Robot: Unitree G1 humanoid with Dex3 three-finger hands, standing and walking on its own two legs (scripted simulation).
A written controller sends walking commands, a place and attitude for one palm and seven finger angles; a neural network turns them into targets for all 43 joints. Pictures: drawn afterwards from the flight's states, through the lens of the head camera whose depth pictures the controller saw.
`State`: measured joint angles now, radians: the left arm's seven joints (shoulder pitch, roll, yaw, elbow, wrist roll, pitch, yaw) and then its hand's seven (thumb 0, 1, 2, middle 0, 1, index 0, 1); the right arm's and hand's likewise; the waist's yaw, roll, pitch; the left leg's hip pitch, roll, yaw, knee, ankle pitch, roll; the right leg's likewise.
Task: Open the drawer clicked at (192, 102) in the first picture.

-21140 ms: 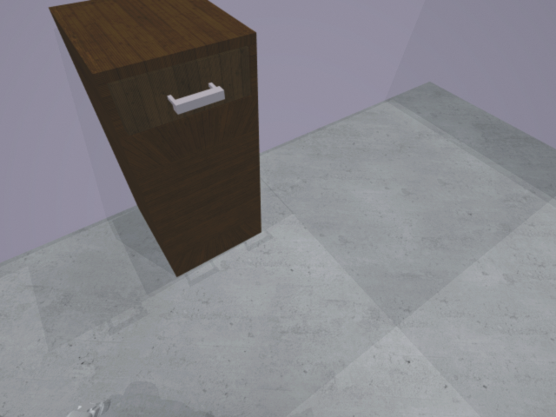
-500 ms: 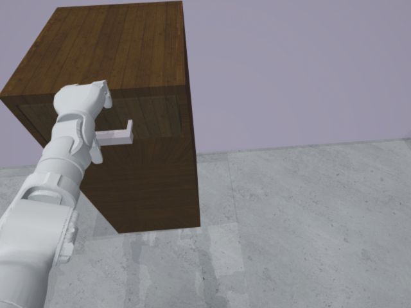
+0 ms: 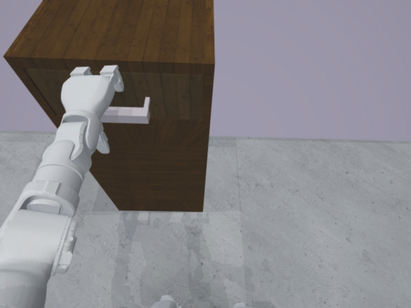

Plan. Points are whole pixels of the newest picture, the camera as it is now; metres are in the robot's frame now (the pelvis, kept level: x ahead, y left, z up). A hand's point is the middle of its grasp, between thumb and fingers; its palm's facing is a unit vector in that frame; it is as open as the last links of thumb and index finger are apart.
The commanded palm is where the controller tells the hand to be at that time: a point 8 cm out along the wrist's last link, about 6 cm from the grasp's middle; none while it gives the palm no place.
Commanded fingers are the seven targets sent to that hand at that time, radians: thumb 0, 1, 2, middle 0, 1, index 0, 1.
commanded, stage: lower the fingers behind the handle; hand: left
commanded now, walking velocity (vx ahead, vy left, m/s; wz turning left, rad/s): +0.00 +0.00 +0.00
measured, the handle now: (120, 107) +0.53 +0.18 +0.04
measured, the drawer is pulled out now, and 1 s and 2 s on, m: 0.00 0.00 0.00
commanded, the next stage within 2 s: close the thumb around the handle in 1.12 s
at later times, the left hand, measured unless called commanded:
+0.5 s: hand (97, 130) +0.48 +0.23 +0.03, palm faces -0.06 -0.03 -1.00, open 13.9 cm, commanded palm +0.47 +0.21 +0.08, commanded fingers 0.00 -0.50 0.30 -0.30 -1.20 -0.30 -1.20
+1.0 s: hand (100, 130) +0.48 +0.23 +0.01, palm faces -0.08 -0.04 -1.00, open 13.9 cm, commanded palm +0.47 +0.22 +0.07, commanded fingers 0.00 -0.50 0.30 -0.30 -1.20 -0.30 -1.20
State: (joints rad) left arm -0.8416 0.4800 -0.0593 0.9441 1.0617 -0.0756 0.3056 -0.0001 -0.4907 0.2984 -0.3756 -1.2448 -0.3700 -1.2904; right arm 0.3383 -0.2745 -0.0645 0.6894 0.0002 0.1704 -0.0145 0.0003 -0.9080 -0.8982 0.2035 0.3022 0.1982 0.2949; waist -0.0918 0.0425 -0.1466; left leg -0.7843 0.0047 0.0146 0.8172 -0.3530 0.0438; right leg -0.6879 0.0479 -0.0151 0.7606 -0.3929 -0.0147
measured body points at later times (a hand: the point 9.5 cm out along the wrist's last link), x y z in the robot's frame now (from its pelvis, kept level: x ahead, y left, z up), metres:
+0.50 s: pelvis -0.01 +0.00 -0.01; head +0.10 +0.01 +0.43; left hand +0.47 +0.23 +0.08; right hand +0.00 -0.28 -0.13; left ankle +0.01 +0.09 -0.70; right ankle -0.02 -0.12 -0.70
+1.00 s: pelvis +0.00 +0.00 -0.01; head +0.11 +0.00 +0.43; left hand +0.48 +0.22 +0.07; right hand +0.02 -0.27 -0.14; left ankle +0.01 +0.09 -0.70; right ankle -0.02 -0.12 -0.70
